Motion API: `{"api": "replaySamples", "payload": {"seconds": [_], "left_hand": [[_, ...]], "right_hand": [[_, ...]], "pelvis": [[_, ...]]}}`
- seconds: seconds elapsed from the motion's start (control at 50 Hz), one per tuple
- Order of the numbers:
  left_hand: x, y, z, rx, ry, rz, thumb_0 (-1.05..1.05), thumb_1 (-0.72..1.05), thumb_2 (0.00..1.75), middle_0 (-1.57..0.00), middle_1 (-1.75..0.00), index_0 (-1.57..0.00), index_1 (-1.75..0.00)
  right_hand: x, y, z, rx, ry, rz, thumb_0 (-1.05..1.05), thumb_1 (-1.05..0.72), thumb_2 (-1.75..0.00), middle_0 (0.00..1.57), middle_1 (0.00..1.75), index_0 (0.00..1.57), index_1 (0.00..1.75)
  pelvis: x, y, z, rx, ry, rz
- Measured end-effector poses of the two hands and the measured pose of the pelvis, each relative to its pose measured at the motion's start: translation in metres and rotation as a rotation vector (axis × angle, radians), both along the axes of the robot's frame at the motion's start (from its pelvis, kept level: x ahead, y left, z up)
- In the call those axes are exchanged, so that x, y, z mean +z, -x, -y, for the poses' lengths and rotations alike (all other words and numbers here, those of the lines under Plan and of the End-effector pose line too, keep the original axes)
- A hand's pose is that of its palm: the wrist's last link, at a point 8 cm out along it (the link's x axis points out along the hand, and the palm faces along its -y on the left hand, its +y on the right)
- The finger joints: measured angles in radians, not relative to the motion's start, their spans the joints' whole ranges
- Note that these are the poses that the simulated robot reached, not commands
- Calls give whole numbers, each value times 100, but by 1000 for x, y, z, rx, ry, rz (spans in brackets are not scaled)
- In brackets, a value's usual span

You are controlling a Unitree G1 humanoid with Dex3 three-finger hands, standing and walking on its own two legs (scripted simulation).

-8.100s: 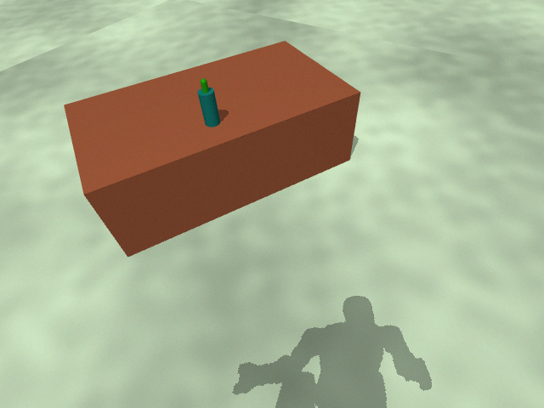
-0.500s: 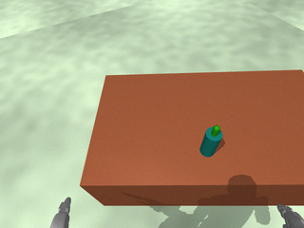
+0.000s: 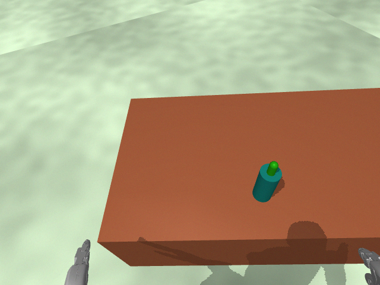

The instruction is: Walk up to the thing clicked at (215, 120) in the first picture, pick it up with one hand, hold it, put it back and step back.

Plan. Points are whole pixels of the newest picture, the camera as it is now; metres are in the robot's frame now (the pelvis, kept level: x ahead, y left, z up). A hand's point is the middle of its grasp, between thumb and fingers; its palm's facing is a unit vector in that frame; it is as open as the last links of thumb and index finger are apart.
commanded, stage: go down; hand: right
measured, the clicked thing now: (267, 180) +0.47 -0.20 -0.22
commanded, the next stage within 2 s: approach in 2.00 s
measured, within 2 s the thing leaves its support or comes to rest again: neither
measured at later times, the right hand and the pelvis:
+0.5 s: hand (364, 282) +0.16 -0.29 -0.07, palm faces +0.09 +0.95 -0.30, open 17.5 cm; pelvis -0.01 +0.00 -0.01, yaw -1 degrees
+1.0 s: hand (377, 200) +0.30 -0.35 -0.01, palm faces +0.14 +0.98 -0.14, open 17.4 cm; pelvis -0.04 -0.01 -0.01, yaw +1 degrees
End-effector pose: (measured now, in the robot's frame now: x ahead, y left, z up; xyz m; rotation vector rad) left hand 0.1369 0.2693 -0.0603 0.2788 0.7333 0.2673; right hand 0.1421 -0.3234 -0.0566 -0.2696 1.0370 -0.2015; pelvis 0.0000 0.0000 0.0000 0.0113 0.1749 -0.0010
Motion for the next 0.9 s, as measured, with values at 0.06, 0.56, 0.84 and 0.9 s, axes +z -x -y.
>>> {"api": "replaySamples", "payload": {"seconds": [0.06,0.56,0.84,0.9], "left_hand": [[1,-1,3,-1,2,6,-1,-53,5,-6,-6,-6,-6],[22,10,22,-52,-20,139,-1,-53,5,-6,-6,-7,-6],[23,43,9,-41,-60,117,-1,-51,4,-6,-5,-7,-5],[21,48,9,-41,-60,94,-1,-52,4,-6,-5,-7,-5]], "right_hand": [[1,-1,1,-1,-1,11,-1,58,-5,2,7,3,7],[25,-16,25,-20,-12,202,-1,53,-5,3,6,4,6],[62,-107,60,10,-103,409,-1,52,-4,5,6,5,6],[65,-117,64,14,-119,441,-1,52,-4,5,6,5,5]], "pelvis": [[-2,-1,1,-1,-1,-5],[-10,19,4,-15,-13,18],[-8,34,4,8,-16,6],[-8,35,5,14,-17,-2]]}}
